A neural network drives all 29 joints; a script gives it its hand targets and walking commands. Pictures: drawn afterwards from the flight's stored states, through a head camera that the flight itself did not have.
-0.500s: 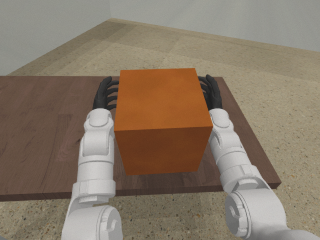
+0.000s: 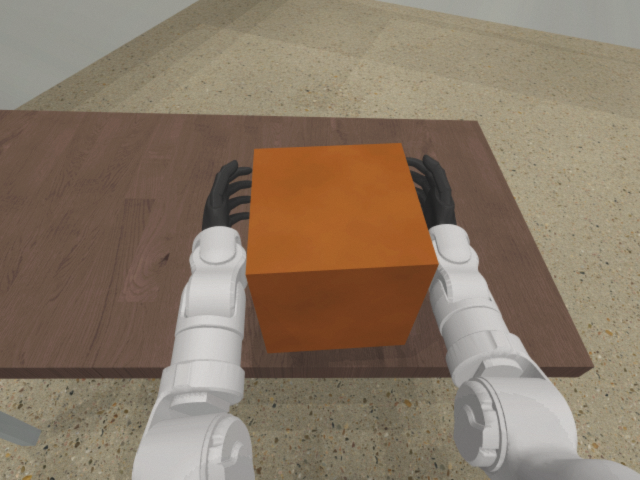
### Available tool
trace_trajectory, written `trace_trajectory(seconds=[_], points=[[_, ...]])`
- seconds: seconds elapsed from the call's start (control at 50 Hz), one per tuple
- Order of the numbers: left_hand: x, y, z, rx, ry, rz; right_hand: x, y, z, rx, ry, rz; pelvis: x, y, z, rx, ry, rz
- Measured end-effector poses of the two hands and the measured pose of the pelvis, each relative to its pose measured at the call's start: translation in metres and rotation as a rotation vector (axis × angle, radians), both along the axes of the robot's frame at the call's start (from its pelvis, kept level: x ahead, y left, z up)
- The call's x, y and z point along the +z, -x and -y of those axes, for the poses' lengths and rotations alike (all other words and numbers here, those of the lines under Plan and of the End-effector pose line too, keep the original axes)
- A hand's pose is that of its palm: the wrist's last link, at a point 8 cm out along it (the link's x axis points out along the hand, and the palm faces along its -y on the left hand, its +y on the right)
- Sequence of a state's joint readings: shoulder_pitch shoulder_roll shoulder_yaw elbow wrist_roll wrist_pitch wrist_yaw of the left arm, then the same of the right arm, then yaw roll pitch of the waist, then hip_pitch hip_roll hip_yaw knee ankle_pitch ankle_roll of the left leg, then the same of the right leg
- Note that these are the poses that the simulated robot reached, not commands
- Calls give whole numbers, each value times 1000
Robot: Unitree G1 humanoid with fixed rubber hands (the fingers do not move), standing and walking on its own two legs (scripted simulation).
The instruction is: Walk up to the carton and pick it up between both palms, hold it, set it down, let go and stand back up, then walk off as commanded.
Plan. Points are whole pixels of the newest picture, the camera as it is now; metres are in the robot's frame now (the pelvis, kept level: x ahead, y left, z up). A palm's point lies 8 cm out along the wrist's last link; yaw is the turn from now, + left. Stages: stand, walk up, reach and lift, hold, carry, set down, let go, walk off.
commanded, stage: set down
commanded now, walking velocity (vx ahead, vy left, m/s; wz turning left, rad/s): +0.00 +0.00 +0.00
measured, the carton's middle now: (332, 250) +0.38 +0.02 +0.08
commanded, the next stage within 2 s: none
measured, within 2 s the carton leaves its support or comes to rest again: rests again in 1.32 s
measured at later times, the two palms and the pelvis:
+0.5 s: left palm (222, 232) +0.39 +0.16 +0.09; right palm (422, 225) +0.44 -0.11 +0.07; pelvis +0.00 +0.00 +0.00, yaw +0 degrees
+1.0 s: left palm (228, 246) +0.40 +0.16 +0.06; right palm (419, 231) +0.45 -0.11 +0.04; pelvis +0.01 +0.00 +0.00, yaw +0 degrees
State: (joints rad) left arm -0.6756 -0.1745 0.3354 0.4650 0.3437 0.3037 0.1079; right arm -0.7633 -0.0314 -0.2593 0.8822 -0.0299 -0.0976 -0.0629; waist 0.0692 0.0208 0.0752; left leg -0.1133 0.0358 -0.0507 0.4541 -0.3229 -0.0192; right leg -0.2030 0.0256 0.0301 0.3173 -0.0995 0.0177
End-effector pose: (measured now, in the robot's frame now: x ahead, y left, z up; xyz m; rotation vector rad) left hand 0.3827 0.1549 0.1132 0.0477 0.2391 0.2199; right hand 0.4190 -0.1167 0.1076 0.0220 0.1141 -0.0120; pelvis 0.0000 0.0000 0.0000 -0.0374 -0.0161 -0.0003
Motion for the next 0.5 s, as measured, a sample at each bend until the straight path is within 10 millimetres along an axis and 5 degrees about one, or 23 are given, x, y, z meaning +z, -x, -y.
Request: trace_trajectory(seconds=[0.5], points=[[-26, -10, -4, 44, -59, -31, -37, -21, -6, 49, -24, -31, 1, -5, 2, -3, -2, -128]])
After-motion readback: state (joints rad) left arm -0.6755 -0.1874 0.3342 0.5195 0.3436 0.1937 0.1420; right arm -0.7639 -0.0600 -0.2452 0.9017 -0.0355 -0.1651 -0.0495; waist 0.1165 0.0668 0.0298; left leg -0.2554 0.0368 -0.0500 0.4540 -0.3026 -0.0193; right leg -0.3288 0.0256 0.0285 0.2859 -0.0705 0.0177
